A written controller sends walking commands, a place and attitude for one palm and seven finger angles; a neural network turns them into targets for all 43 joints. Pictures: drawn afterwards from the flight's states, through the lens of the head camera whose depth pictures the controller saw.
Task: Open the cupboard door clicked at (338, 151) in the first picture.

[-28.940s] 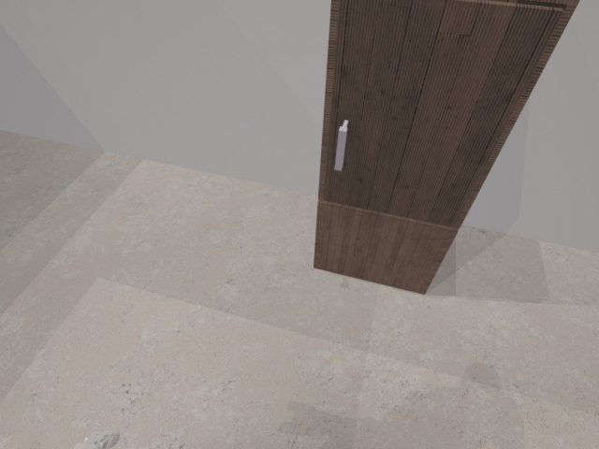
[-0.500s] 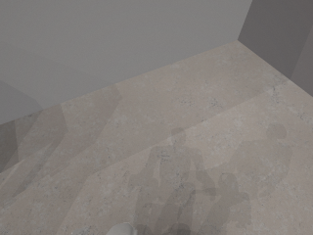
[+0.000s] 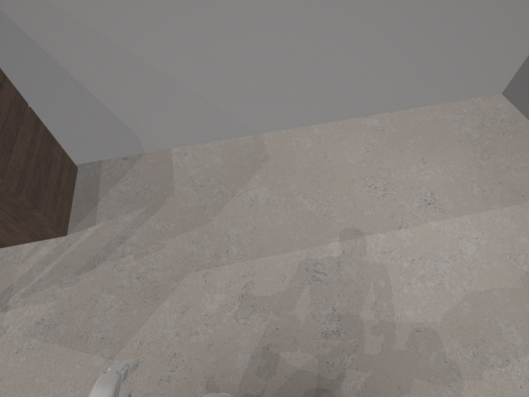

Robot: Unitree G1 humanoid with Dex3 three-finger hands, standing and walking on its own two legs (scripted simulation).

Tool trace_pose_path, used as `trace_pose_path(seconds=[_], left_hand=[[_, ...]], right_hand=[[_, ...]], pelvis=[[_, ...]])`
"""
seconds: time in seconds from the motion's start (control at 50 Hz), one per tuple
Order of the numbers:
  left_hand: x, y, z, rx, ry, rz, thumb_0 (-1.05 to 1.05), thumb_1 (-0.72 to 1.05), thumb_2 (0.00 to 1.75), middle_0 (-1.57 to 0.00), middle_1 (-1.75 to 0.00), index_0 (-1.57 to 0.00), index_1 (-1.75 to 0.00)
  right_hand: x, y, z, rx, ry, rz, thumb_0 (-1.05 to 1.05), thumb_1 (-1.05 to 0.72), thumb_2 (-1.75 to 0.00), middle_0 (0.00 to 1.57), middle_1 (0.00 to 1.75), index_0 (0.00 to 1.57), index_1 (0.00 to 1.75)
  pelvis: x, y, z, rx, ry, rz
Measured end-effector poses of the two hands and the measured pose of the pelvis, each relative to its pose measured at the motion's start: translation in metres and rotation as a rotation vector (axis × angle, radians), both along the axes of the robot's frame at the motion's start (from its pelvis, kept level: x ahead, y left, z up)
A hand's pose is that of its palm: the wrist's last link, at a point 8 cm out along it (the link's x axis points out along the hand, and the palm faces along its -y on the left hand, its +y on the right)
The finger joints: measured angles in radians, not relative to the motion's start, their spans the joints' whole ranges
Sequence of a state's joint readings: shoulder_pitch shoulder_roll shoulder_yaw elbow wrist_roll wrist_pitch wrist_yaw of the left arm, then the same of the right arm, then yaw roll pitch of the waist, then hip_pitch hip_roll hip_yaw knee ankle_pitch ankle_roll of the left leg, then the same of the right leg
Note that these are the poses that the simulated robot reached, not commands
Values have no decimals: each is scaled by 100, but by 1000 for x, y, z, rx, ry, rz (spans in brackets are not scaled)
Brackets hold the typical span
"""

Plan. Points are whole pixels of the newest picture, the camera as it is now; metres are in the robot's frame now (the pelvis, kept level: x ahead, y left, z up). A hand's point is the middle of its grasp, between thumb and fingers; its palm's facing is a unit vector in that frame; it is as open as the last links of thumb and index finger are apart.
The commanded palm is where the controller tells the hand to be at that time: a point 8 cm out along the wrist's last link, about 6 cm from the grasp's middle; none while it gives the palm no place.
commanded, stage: turn to face it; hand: left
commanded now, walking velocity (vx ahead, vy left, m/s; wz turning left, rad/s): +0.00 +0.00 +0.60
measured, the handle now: out of the picture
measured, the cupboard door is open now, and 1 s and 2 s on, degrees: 42 42 42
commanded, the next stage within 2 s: take the last steps up to it in 1.32 s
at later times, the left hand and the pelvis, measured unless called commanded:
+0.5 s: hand out of the picture -0.02 +0.22 -0.18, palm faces +0.37 -0.89 -0.26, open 7.3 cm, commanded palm none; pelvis +0.01 +0.00 +0.00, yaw +20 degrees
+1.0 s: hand out of the picture +0.01 +0.14 -0.13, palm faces +0.57 -0.78 -0.27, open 7.4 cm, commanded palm none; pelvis +0.04 -0.07 +0.01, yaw +37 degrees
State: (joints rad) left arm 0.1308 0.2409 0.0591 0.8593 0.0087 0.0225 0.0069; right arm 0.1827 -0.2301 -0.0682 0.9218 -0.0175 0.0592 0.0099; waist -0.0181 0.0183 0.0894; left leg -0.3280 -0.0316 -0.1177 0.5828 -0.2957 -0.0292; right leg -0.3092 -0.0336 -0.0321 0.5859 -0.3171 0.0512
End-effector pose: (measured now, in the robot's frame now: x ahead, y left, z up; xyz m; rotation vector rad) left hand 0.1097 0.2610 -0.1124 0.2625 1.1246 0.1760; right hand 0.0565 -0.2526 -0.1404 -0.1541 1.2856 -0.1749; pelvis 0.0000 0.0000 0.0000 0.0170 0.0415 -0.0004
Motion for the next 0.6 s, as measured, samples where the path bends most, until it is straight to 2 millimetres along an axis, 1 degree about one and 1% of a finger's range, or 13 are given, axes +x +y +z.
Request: trace_pose_path(seconds=[0.04, 0.12, 0.18, 0.22, 0.26, 0.32, 0.36, 0.4, 0.44, 0.5, 0.6], left_hand=[[-6, -11, 3, 6, -9, 12, 0, 91, 90, -20, -30, -20, -29], [-28, -28, 8, -11, 19, 68, 0, 91, 90, -21, -30, -20, -29], [-46, -38, 7, -35, 44, 118, 0, 91, 90, -21, -30, -21, -30], [-59, -42, 4, -52, 55, 158, 0, 91, 90, -21, -30, -21, -30], [-73, -40, 1, -57, 63, 206, 0, 91, 90, -21, -30, -21, -30], [-97, -33, -7, -67, 86, 271, 0, 92, 90, -21, -30, -21, -30], [-115, -25, -15, -75, 108, 315, 0, 91, 90, -21, -30, -21, -30], [-132, -15, -27, -83, 130, 357, 0, 91, 90, -21, -30, -21, -30], [-146, -6, -35, -82, 161, 392, 0, 91, 90, -21, -30, -21, -30], [-154, 4, -32, -69, 176, 435, 0, 91, 90, -21, -30, -20, -29], [-143, 11, -14, -53, 107, 467, 1, 91, 90, -20, -30, -20, -29]], right_hand=[[5, -10, -5, 3, 11, 11, 0, -91, -90, 20, 30, 20, 30], [21, -21, 1, 5, 18, 53, 0, -91, -90, 20, 30, 20, 30], [38, -22, 8, 8, 14, 98, 0, -91, -90, 20, 30, 20, 30], [51, -19, 12, 7, 11, 138, 0, -91, -90, 20, 30, 19, 30], [66, -13, 14, 5, 4, 185, 0, -91, -90, 20, 30, 19, 30], [92, 3, 16, -2, -24, 259, 0, -91, -90, 20, 30, 19, 30], [111, 16, 18, -10, -57, 308, 0, -91, -90, 20, 30, 19, 30], [130, 31, 18, -19, -106, 356, 0, -91, -90, 20, 30, 19, 30], [142, 43, 18, -27, -147, 395, 0, -91, -90, 20, 30, 20, 30], [146, 52, 24, -38, -160, 436, 0, -91, -90, 20, 30, 20, 30], [140, 55, 28, -35, -113, 477, 0, -91, -90, 20, 30, 20, 30]], pelvis=[[-1, -6, 0, -2, -9, 28], [1, -15, 8, 17, -23, 84], [4, -20, 13, 29, -25, 130], [5, -22, 14, 32, -26, 162], [7, -22, 14, 32, -27, 193], [7, -19, 10, 26, -30, 235], [8, -14, 6, 19, -31, 264], [9, -6, -3, 5, -29, 289], [7, -2, -8, 6, -28, 315], [7, 0, -4, -3, -26, 346], [9, -4, 7, -13, -22, 393]])
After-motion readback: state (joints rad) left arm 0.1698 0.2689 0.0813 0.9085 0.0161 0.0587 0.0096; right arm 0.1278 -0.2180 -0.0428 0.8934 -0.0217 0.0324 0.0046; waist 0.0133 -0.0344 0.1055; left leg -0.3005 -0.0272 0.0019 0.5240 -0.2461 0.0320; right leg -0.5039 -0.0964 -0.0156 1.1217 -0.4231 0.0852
